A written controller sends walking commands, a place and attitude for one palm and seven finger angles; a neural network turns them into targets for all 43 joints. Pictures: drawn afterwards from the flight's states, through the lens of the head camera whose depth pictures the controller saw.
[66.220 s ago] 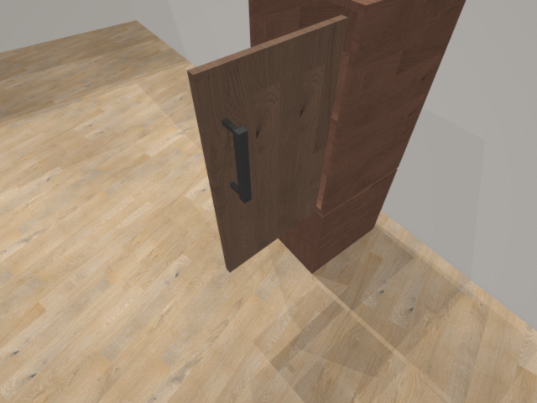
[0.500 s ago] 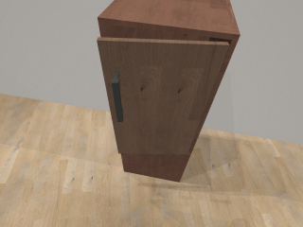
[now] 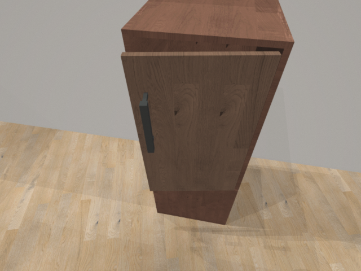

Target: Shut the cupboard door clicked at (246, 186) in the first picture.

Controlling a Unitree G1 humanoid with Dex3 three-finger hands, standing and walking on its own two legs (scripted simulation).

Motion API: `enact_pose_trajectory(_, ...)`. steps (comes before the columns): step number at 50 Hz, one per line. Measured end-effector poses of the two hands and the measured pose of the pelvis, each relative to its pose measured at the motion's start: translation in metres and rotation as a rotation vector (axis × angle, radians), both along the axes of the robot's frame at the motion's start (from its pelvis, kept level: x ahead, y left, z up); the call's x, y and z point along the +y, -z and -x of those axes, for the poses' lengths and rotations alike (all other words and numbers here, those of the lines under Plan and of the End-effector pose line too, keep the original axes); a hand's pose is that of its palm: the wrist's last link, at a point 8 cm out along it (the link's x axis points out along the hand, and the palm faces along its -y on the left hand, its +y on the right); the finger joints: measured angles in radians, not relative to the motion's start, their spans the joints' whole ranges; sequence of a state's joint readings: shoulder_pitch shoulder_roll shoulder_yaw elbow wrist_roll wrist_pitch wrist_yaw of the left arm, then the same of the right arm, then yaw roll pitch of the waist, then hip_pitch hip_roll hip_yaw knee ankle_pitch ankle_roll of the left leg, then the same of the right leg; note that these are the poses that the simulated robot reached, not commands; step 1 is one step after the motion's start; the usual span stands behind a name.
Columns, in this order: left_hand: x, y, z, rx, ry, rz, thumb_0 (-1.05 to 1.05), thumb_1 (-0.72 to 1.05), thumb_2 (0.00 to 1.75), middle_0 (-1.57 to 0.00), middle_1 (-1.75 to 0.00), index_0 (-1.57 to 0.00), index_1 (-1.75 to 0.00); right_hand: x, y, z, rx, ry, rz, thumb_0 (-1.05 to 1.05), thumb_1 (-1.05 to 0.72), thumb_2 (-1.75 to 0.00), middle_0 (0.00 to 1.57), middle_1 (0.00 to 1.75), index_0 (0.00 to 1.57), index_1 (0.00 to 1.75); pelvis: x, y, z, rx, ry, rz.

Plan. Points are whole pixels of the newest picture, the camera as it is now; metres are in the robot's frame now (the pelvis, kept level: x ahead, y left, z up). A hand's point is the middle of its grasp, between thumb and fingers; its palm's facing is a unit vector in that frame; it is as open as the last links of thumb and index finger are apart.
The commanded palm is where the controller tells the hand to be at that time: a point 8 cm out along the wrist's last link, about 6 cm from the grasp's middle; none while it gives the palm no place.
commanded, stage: look again from close up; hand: left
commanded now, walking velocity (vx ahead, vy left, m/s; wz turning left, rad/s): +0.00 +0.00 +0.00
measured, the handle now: (148, 124) +0.46 +0.12 +0.07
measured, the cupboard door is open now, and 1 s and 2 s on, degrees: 11 11 11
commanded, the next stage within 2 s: shuffle to correct the standing spot in 0.12 s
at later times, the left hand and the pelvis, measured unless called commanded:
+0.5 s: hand out of the picture -0.01 +0.16 -0.18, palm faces +0.00 -0.98 -0.19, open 7.4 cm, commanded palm none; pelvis +0.01 -0.02 +0.00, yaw +1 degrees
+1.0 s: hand out of the picture +0.01 +0.09 -0.19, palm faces +0.03 -0.99 -0.11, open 7.4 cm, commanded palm none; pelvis +0.04 -0.07 +0.00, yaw -1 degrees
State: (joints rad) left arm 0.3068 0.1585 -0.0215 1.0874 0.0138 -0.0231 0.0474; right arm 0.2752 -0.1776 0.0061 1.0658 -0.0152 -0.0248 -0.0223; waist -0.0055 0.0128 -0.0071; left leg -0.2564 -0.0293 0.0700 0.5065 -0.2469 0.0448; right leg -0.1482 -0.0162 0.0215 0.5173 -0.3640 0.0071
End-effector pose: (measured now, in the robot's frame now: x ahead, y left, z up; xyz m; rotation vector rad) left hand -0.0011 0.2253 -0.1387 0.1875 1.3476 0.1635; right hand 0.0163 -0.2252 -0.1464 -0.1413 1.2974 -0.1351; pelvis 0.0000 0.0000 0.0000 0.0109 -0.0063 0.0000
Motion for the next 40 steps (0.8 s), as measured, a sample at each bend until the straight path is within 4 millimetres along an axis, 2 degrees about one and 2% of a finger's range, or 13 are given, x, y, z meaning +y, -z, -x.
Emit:
enact_pose_trajectory(7, 0.001, 0.002, -0.013, -0.010, 0.017, 0.011, 0.00, 0.91, 0.90, -0.20, -0.30, -0.20, -0.30, -0.004, -0.007, -0.009, -0.004, -0.008, 0.019, 0.00, -0.91, -0.90, 0.20, 0.30, 0.20, 0.30, -0.002, -0.002, -0.002, 0.005, 0.006, 0.000)
enact_pose_trajectory(14, -0.003, 0.004, -0.013, 0.008, 0.020, 0.026, 0.00, 0.91, 0.90, -0.20, -0.30, -0.20, -0.30, -0.008, -0.010, -0.013, 0.008, -0.007, 0.030, 0.00, -0.91, -0.90, 0.20, 0.30, 0.20, 0.30, -0.004, -0.003, -0.005, 0.006, 0.008, 0.001)
enact_pose_trajectory(23, -0.015, 0.010, 0.002, 0.072, -0.001, 0.041, 0.00, 0.91, 0.90, -0.20, -0.30, -0.20, -0.30, -0.015, -0.007, -0.009, 0.052, -0.001, 0.031, 0.00, -0.91, -0.90, 0.20, 0.30, 0.20, 0.30, -0.015, 0.000, -0.008, 0.020, -0.009, -0.008)
enact_pose_trajectory(31, -0.041, 0.006, 0.020, 0.127, -0.039, 0.033, 0.00, 0.91, 0.90, -0.20, -0.30, -0.20, -0.30, -0.046, 0.001, -0.005, 0.095, 0.014, 0.038, 0.00, -0.90, -0.90, 0.20, 0.30, 0.20, 0.30, -0.043, 0.004, -0.013, 0.042, -0.015, 0.007)
enact_pose_trajectory(35, -0.057, 0.008, 0.029, 0.136, -0.076, 0.041, 0.00, 0.91, 0.90, -0.20, -0.30, -0.20, -0.30, -0.061, -0.002, -0.018, 0.103, -0.002, 0.062, 0.00, -0.90, -0.90, 0.20, 0.30, 0.20, 0.30, -0.054, 0.004, -0.019, 0.043, -0.029, 0.013)
enact_pose_trajectory(40, -0.077, 0.016, 0.038, 0.171, -0.104, 0.081, 0.00, 0.91, 0.90, -0.20, -0.30, -0.20, -0.30, -0.070, -0.010, -0.055, 0.043, -0.030, 0.094, 0.00, -0.90, -0.90, 0.20, 0.30, 0.20, 0.30, -0.061, 0.005, -0.028, 0.043, -0.028, 0.023)
